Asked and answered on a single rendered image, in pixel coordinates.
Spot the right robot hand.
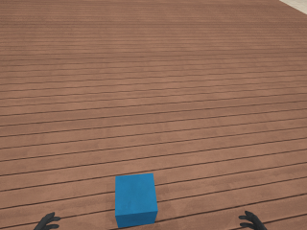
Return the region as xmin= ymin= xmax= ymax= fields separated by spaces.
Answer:
xmin=238 ymin=211 xmax=268 ymax=230

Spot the left robot hand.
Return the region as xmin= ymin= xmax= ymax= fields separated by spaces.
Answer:
xmin=34 ymin=212 xmax=60 ymax=230

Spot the carton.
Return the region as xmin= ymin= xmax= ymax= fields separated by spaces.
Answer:
xmin=115 ymin=173 xmax=158 ymax=228

